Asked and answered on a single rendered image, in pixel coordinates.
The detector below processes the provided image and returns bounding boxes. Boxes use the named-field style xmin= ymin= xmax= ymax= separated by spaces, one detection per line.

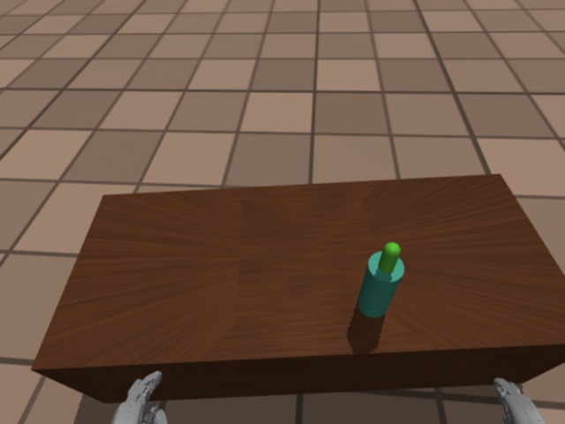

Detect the left robot hand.
xmin=111 ymin=371 xmax=168 ymax=424

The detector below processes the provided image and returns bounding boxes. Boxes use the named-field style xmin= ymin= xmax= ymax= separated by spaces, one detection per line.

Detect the bottle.
xmin=358 ymin=242 xmax=404 ymax=318

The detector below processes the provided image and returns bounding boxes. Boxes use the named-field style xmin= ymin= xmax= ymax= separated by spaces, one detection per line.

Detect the right robot hand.
xmin=493 ymin=377 xmax=546 ymax=424

